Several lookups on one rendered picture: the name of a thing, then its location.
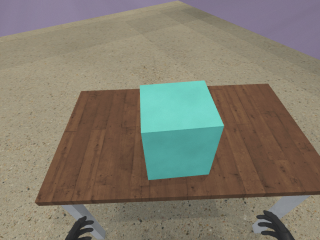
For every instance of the table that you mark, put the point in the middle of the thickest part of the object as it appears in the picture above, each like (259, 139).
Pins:
(262, 152)

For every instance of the left robot hand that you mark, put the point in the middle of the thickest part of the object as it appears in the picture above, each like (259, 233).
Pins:
(75, 231)

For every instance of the carton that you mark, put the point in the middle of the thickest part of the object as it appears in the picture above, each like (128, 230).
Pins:
(180, 129)

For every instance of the right robot hand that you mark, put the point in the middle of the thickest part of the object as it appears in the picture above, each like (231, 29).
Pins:
(280, 231)

